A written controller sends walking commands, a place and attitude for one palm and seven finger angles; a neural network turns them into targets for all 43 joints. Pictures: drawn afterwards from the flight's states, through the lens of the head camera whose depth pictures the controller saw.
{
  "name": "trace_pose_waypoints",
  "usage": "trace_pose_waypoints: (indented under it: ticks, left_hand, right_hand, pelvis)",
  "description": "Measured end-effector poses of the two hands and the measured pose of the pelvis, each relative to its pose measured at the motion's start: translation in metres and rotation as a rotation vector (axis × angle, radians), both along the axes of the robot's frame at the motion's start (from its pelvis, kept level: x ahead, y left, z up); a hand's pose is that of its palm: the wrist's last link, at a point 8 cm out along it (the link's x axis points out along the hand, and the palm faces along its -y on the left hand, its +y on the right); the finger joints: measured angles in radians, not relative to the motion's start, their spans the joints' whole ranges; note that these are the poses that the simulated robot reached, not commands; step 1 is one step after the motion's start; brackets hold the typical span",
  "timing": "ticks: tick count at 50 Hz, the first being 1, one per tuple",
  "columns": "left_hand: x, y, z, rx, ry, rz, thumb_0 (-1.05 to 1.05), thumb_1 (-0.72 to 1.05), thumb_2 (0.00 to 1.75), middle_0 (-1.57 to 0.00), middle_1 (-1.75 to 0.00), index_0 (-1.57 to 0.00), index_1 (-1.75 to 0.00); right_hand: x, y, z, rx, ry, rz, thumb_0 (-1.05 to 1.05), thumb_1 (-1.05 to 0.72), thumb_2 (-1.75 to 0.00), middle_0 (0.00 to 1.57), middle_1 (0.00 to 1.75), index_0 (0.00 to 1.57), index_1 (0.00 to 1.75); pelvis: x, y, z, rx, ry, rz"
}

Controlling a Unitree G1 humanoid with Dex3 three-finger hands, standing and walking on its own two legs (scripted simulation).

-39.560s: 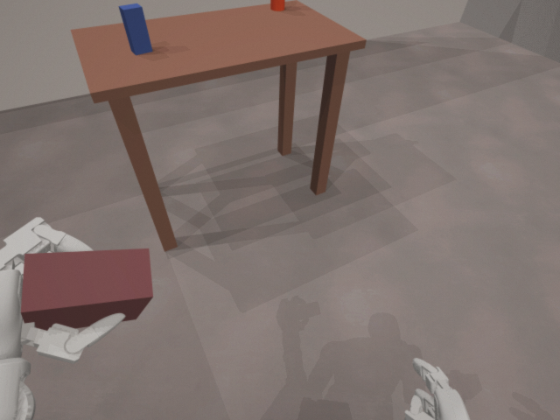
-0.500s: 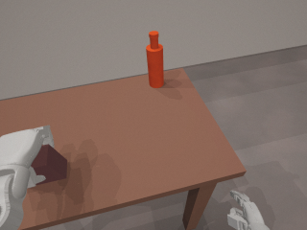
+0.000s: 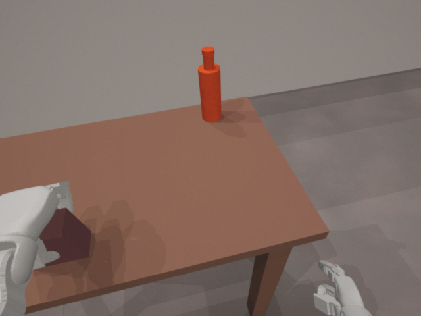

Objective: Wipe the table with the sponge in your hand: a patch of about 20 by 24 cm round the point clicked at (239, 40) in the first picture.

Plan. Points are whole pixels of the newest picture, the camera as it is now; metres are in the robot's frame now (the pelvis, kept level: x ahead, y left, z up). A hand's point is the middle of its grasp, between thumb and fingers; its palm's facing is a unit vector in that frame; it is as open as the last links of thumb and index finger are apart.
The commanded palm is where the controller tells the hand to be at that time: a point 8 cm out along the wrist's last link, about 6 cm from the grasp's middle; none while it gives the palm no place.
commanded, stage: lift the sponge slowly off the table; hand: left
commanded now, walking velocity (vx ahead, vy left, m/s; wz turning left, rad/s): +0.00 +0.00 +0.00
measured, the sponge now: (53, 243) +0.20 +0.34 +0.05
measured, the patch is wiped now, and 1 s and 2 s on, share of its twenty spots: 0.95 0.95 0.95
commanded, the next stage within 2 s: bring the sponge back beside the body in 1.80 s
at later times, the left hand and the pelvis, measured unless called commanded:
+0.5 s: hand (40, 219) +0.20 +0.32 +0.12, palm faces +0.03 -0.02 -1.00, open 9.6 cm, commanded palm +0.18 +0.32 +0.19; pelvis -0.01 -0.01 +0.00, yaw +1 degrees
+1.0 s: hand (30, 211) +0.20 +0.32 +0.15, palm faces +0.04 -0.02 -1.00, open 9.6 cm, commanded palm +0.17 +0.32 +0.22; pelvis -0.02 -0.01 +0.00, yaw +1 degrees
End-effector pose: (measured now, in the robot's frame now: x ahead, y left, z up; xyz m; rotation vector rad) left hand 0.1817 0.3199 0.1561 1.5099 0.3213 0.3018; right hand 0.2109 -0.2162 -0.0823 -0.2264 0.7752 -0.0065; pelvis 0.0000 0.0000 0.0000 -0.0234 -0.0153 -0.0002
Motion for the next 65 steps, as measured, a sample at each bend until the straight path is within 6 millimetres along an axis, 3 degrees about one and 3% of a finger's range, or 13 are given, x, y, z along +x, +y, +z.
trace_pose_waypoints:
  ticks: [15,30,45,65]
  left_hand:
    - [-0.015,-0.002,0.004,0.001,0.011,-0.016,0.01,-0.51,1.05,-0.81,-1.40,-0.81,-1.46]
    - [0.006,-0.003,0.028,0.019,-0.032,-0.009,0.00,-0.51,1.05,-0.81,-1.40,-0.81,-1.45]
    - [-0.009,-0.003,0.042,0.015,-0.043,0.005,0.00,-0.51,1.05,-0.81,-1.40,-0.82,-1.45]
    - [0.011,0.001,0.071,0.034,-0.071,0.018,0.00,-0.51,1.05,-0.81,-1.40,-0.82,-1.45]
  right_hand:
    - [0.004,0.003,0.003,-0.011,-0.031,0.021,0.01,-0.91,-0.90,0.21,0.30,0.20,0.30]
    - [0.006,0.011,0.010,0.013,-0.066,0.037,0.01,-0.91,-0.90,0.21,0.30,0.20,0.30]
    - [0.004,0.007,0.010,-0.002,-0.063,0.051,0.02,-0.91,-0.90,0.21,0.30,0.20,0.30]
    - [0.001,0.008,0.010,0.010,-0.076,0.047,0.02,-0.91,-0.90,0.21,0.30,0.20,0.30]
  pelvis:
    - [-0.006,-0.004,0.001,-0.002,-0.028,0.009]
    - [-0.014,-0.006,0.003,0.005,-0.039,0.009]
    - [-0.019,-0.007,0.003,0.006,-0.048,0.015]
    - [-0.024,-0.007,0.003,0.010,-0.039,0.011]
